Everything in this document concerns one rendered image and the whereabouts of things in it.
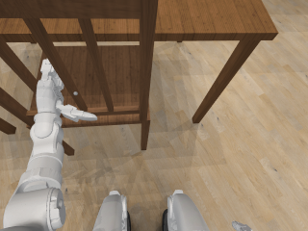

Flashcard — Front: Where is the robot left hand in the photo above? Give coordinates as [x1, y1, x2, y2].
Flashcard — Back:
[36, 59, 97, 122]

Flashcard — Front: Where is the table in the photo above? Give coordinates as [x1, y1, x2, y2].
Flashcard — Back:
[0, 0, 278, 135]

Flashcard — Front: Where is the robot right shin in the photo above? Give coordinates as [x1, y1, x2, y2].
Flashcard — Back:
[167, 190, 183, 231]

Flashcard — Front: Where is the chair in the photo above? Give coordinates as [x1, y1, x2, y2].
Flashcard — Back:
[0, 0, 159, 156]

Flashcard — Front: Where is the robot left forearm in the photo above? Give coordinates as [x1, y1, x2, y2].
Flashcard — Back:
[3, 112, 64, 228]

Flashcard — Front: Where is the robot left upper arm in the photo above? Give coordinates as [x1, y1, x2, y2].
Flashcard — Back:
[0, 187, 66, 231]

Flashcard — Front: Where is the left robot thigh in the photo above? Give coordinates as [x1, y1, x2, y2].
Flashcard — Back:
[92, 193, 128, 231]

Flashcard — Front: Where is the robot right hand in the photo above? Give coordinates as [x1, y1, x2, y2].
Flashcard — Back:
[232, 220, 253, 231]

